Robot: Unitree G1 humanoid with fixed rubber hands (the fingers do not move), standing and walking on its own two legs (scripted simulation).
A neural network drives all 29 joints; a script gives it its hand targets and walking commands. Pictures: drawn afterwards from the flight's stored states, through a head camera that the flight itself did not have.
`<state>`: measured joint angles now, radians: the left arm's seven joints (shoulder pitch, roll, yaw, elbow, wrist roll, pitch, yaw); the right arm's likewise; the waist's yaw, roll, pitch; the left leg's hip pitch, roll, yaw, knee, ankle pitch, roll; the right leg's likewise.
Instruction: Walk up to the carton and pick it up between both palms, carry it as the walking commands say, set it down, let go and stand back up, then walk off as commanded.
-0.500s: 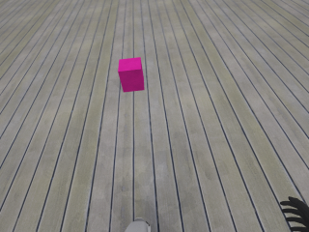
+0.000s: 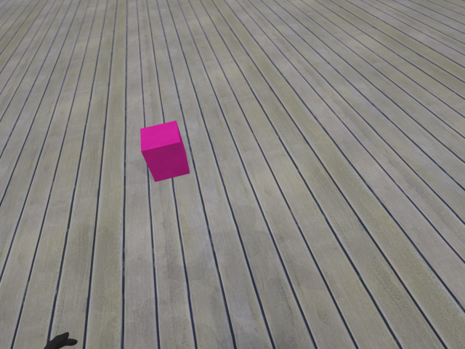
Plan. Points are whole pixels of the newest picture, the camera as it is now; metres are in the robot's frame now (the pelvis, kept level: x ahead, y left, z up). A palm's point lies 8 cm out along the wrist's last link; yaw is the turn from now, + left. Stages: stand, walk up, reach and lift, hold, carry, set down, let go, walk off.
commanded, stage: walk up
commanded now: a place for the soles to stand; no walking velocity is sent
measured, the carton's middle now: (165, 151) +1.29 +0.45 -0.63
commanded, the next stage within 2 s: none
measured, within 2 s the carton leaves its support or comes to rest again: neither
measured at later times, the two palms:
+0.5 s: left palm (14, 305) +0.26 +0.46 -0.07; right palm (367, 259) +0.30 -0.23 -0.06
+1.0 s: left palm out of the picture +0.42 +0.60 -0.07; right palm (286, 190) +0.49 -0.11 -0.08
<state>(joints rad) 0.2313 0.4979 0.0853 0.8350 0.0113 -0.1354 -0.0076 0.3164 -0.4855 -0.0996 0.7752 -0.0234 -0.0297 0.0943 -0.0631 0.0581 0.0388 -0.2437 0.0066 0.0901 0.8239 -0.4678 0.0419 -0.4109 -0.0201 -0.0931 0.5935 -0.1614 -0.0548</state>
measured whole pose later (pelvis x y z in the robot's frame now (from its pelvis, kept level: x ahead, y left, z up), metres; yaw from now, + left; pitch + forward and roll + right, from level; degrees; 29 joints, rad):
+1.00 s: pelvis +0.37 +0.24 -0.01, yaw -1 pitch -2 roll +0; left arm 0.34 0.54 0.06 0.83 0.00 -0.10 0.05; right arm 0.20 -0.49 -0.11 0.73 -0.02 -0.02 0.09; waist 0.00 0.02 0.06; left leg -0.42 0.05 0.09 0.74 -0.29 0.03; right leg -0.47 -0.09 0.03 1.14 -0.47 -0.03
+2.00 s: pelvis +0.61 +0.39 +0.00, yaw -3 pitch -2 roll -1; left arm 0.14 0.45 0.02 0.87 0.00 -0.06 0.01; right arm 0.18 -0.44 -0.02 0.88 0.01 -0.05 0.00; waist 0.00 0.02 0.07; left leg -0.29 0.03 0.06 0.73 -0.41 0.01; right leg -0.37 -0.02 -0.03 0.70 -0.30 0.01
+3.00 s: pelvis +0.76 +0.36 +0.00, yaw +7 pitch -3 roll +1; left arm 0.33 0.47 0.07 0.73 0.02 -0.03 -0.06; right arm 0.28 -0.49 -0.09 0.71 -0.02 -0.09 0.02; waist 0.00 -0.03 0.06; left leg -0.39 0.02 0.06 0.66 -0.24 0.04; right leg -0.46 -0.09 -0.02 0.98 -0.49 -0.02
